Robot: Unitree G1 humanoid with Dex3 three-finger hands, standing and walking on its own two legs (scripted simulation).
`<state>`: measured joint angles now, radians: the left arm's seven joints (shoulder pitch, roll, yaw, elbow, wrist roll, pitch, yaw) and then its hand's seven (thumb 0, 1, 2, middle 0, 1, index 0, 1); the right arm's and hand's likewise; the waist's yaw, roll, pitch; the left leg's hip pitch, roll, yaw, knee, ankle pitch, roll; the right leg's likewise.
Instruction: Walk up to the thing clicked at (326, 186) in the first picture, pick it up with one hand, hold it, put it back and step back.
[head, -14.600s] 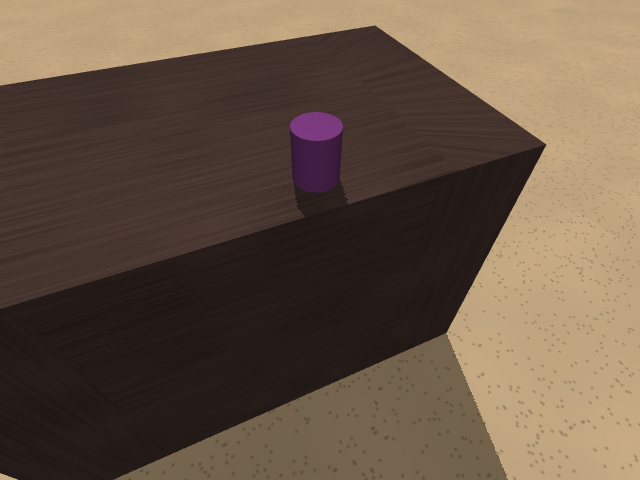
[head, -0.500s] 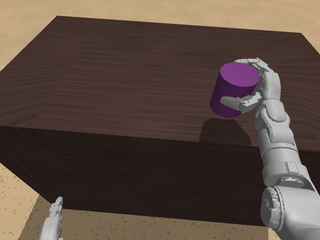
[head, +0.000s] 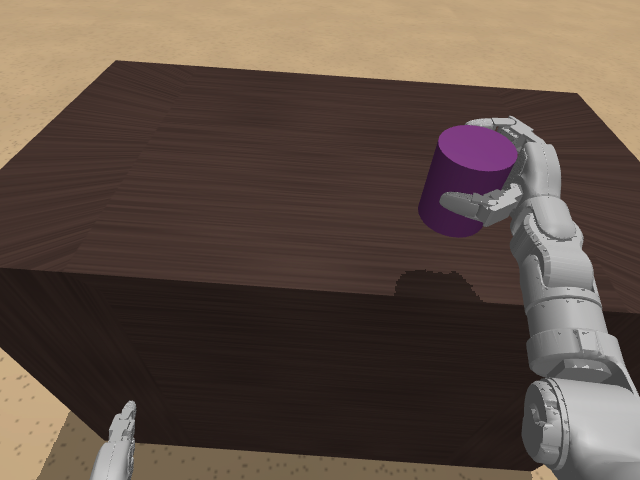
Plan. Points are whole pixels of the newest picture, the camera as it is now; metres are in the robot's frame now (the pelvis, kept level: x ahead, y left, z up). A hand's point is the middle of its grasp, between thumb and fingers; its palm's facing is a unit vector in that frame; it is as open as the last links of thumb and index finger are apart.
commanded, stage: lift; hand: right
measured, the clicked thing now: (462, 182) +0.43 -0.15 +0.19
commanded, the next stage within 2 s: hold in 1.02 s
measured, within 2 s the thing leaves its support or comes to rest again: neither
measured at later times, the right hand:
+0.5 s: hand (524, 150) +0.37 -0.17 +0.27, palm faces +0.09 +1.00 -0.04, open 12.0 cm
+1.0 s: hand (556, 134) +0.35 -0.17 +0.31, palm faces +0.11 +0.99 -0.04, open 12.0 cm
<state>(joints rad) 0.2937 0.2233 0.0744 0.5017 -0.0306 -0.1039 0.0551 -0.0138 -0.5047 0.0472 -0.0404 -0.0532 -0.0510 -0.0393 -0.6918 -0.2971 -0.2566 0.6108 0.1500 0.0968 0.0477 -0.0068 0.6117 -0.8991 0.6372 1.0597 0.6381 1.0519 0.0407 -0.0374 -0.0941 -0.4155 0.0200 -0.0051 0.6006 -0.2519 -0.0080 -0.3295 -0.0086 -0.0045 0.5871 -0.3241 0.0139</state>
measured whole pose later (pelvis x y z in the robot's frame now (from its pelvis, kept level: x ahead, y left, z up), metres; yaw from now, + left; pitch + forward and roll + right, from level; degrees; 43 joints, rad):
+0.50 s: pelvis +0.00 +0.00 +0.01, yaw -1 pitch -1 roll -1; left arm 0.26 0.26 0.09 0.60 -0.05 -0.13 0.03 -0.01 -0.51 0.05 -0.03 -0.05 -0.04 -0.03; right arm -0.60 -0.31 -0.28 0.16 0.22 0.48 0.09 -0.01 0.61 -0.90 0.63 1.06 0.63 1.05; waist -0.01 -0.08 -0.07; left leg -0.30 0.03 0.02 0.55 -0.24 0.00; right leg -0.22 0.00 0.02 0.53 -0.30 0.02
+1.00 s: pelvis +0.00 +0.00 +0.01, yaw -2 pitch -2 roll -1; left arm 0.27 0.25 0.05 0.62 -0.06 -0.17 0.01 -0.01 -0.53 0.06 -0.03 -0.04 -0.03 -0.03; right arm -0.62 -0.34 -0.32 0.01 0.24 0.69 0.09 -0.01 0.61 -0.90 0.63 1.07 0.63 1.06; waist -0.01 -0.09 -0.08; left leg -0.27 0.04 0.03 0.53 -0.24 -0.01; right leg -0.20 0.00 0.03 0.51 -0.29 0.02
